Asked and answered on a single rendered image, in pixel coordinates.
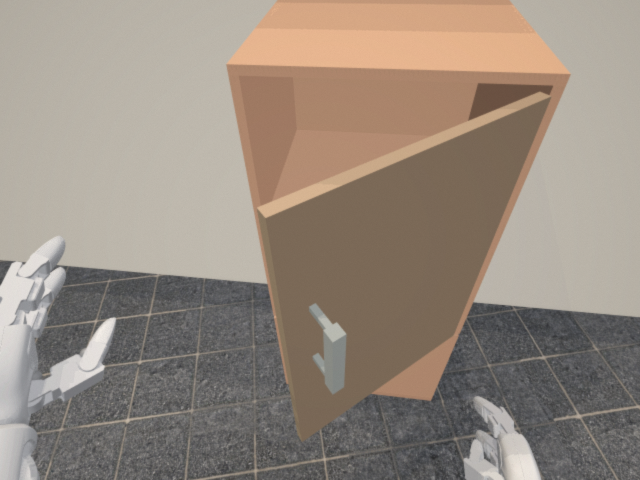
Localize handle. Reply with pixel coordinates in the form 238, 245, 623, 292
309, 303, 347, 395

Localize left robot forearm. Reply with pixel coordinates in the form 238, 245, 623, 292
0, 424, 40, 480

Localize robot right hand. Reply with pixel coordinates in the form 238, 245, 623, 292
464, 396, 541, 480

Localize cupboard door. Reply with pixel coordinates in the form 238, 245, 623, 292
257, 92, 552, 442

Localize robot left hand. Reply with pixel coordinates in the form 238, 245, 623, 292
0, 236, 116, 425

